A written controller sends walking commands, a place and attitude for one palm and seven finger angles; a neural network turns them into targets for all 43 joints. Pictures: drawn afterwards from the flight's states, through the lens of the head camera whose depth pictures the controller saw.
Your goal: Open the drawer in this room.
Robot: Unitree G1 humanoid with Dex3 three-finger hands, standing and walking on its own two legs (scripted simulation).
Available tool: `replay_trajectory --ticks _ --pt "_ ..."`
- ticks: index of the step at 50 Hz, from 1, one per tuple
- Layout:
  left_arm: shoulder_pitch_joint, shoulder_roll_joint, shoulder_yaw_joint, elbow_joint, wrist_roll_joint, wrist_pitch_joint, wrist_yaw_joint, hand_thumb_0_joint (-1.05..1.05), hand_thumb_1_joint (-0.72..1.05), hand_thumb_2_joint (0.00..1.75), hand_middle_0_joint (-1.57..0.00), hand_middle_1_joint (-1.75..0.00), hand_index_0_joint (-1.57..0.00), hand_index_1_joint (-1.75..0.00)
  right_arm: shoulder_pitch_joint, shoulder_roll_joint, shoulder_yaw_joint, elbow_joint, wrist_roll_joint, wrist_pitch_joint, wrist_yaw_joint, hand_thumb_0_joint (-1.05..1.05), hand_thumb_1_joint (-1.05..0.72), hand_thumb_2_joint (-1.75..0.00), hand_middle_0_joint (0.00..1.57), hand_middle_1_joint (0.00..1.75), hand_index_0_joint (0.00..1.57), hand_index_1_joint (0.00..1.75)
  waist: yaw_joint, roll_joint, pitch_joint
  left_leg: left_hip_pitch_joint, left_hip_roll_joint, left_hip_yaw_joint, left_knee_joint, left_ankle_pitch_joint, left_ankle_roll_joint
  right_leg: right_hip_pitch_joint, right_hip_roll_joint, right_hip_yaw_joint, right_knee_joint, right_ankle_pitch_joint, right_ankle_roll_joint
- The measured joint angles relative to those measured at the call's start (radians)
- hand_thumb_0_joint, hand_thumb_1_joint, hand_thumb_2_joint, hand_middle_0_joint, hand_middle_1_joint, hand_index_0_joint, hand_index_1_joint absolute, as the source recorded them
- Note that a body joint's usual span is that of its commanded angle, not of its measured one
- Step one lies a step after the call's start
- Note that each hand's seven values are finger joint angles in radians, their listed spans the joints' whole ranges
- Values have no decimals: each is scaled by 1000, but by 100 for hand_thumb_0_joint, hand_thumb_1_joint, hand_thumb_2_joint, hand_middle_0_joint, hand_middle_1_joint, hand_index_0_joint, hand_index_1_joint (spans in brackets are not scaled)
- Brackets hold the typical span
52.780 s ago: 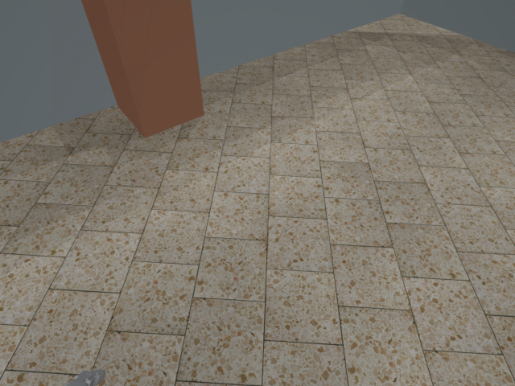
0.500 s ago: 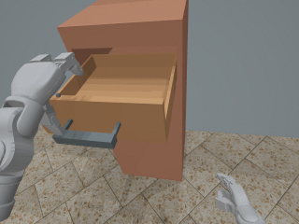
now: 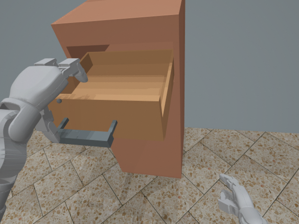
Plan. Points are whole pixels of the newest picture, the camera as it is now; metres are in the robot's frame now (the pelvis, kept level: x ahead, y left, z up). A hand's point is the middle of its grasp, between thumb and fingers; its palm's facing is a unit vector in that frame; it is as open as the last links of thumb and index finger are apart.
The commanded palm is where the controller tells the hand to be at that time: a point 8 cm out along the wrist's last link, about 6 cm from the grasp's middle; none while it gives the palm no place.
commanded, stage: draw the hand back to the body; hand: left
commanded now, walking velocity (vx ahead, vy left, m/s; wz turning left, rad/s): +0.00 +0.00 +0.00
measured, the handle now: (84, 130) +0.29 +0.21 +0.14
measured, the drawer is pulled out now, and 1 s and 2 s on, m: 0.29 0.29 0.29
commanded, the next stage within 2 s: step back with the hand held close in 1.48 s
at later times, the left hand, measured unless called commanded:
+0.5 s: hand (47, 118) +0.23 +0.21 +0.26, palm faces +0.26 +0.05 -0.96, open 13.8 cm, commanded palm +0.18 +0.26 +0.34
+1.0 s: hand (6, 85) +0.20 +0.21 +0.35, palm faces +0.55 -0.77 -0.32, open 11.2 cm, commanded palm +0.18 +0.28 +0.33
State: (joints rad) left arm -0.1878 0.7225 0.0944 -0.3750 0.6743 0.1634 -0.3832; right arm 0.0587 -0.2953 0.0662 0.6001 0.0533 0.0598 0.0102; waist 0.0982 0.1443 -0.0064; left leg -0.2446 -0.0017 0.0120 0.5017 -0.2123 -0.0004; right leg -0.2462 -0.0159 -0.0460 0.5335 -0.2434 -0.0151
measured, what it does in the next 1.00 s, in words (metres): stands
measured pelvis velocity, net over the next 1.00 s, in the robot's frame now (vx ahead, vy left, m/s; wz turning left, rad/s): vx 0.04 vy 0.01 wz -0.02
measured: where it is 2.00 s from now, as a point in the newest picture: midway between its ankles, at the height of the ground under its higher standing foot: outside the picture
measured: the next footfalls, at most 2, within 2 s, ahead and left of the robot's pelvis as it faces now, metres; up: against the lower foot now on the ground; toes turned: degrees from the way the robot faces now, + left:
none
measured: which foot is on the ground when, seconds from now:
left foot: down 0.00-1.00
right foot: down 0.00-1.00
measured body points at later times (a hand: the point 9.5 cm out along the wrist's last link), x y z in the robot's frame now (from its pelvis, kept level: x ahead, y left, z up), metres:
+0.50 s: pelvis +0.00 +0.01 +0.00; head -0.02 -0.04 +0.45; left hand +0.21 +0.21 +0.31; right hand +0.25 -0.17 -0.07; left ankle +0.04 +0.12 -0.73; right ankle +0.03 -0.11 -0.73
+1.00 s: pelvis +0.04 +0.01 +0.01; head +0.01 +0.00 +0.46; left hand +0.17 +0.25 +0.36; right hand +0.21 -0.23 -0.08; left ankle +0.04 +0.12 -0.73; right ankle +0.03 -0.11 -0.73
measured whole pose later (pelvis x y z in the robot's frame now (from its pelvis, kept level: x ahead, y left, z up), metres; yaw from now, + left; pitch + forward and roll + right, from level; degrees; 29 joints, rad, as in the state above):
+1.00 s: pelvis +0.04 +0.01 +0.01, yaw -1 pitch -5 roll -1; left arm 0.16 0.48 0.53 -0.76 -0.08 -0.22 0.11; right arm 0.20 -0.25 0.00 0.70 0.01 -0.16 -0.06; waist 0.06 0.06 0.02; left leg -0.11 0.03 0.03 0.47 -0.27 0.00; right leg -0.07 0.02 -0.03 0.39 -0.23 -0.01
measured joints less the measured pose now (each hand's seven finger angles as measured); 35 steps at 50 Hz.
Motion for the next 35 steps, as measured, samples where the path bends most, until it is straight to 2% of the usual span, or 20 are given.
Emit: replay_trajectory --ticks 4,6,9,13,17,20,21,23,25,27,29,30,32,35 --pt "54 52 41 -81 -46 -66 27 0 -49 30 -32 -121 -33 -121 8 12 -2 -1 -10 -15 -4 1 -90 -90 20 30 19 30 3 -4 -4 10 4 3 12 -13 0 14 4 3 1 -6 2" --pt "51 71 85 -90 -77 -73 53 0 -49 30 -32 -121 -33 -121 13 14 -5 2 -8 -19 -2 1 -90 -90 20 30 19 30 10 -3 -9 14 5 2 14 -17 1 22 5 2 -4 -6 3" --pt "7 83 140 -33 -104 -46 79 1 -49 30 -32 -121 -33 -121 10 10 -4 13 3 -16 1 1 -90 -90 20 30 19 30 22 0 -12 12 4 -3 13 -14 1 24 4 -2 -13 0 5" --pt "-14 68 178 53 -83 22 77 1 -49 30 -31 -121 -32 -121 4 1 4 4 14 -2 8 1 -90 -90 20 30 19 30 27 -1 -6 -1 0 -6 2 1 3 12 1 -5 -21 12 6" --pt "85 -4 131 -25 -54 59 59 0 -49 30 -31 -120 -32 -120 3 -4 1 -16 15 0 10 1 -90 -90 20 30 19 30 27 -3 5 -6 -6 -3 0 6 9 5 -6 -3 -20 16 11" --pt "188 -44 44 -154 -36 27 56 0 -49 30 -31 -120 -32 -120 2 1 3 -19 1 -10 -2 1 -90 -90 20 30 19 30 25 -9 8 2 -10 1 5 -1 15 13 -9 1 -15 10 15" --pt "215 -38 18 -194 -28 8 60 0 -49 30 -31 -120 -32 -120 1 5 5 -18 -6 -12 -7 1 -90 -90 20 30 19 30 25 -13 7 7 -10 3 6 -4 16 18 -10 3 -14 7 16" --pt "248 14 4 -262 -26 -38 83 0 -49 30 -32 -121 -32 -120 -1 14 8 -11 -16 -19 -16 1 -90 -90 20 30 19 30 27 -18 4 15 -8 5 12 -12 16 27 -8 5 -13 3 16" --pt "236 74 33 -286 -31 -74 122 0 -49 30 -33 -121 -33 -121 -2 24 3 0 -18 -23 -14 1 -90 -90 20 30 19 30 33 -19 1 25 -7 3 14 -17 14 39 -7 4 -16 1 15" --pt "187 51 138 -250 -313 -152 203 0 -49 30 -33 -120 -34 -120 -3 41 0 14 -21 -53 -28 1 -90 -90 20 30 19 30 24 -12 18 45 -3 -11 11 -16 13 75 -1 -10 -44 10 14" --pt "124 -5 250 -193 -505 -231 291 0 -47 31 -33 -119 -34 -119 -8 69 9 36 -23 -82 -45 1 -90 -90 20 30 19 30 6 -21 35 58 6 -17 1 -11 9 97 9 -17 -72 25 10" --pt "93 -36 304 -162 -577 -258 324 0 -46 31 -33 -119 -33 -119 -7 84 13 43 -22 -89 -49 1 -90 -90 20 30 20 30 -4 -31 41 63 11 -19 -6 -7 6 105 14 -18 -86 32 7" --pt "50 -94 401 -104 -677 -293 376 1 -43 33 -32 -116 -33 -116 7 108 19 54 -19 -99 -52 1 -90 -90 20 30 20 30 -22 -53 52 74 21 -17 -25 1 0 118 24 -16 -114 46 2" --pt "56 -205 469 -60 -758 -302 429 0 -36 36 -30 -112 -31 -112 56 112 14 56 -18 -117 -50 1 -90 -90 20 30 20 30 -31 -74 61 95 29 -5 -55 9 -4 134 33 -4 -144 60 -2"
